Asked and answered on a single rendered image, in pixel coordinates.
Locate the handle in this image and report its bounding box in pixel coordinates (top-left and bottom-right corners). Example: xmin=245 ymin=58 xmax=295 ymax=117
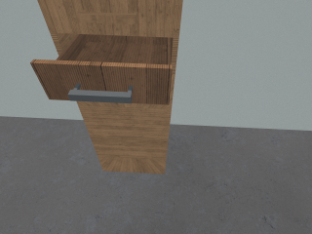
xmin=67 ymin=83 xmax=133 ymax=103
xmin=76 ymin=12 xmax=137 ymax=25

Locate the cabinet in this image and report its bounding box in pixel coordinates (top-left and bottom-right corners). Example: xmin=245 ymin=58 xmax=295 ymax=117
xmin=37 ymin=0 xmax=183 ymax=175

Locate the drawer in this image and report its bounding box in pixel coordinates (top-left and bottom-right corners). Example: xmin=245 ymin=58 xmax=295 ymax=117
xmin=30 ymin=34 xmax=173 ymax=105

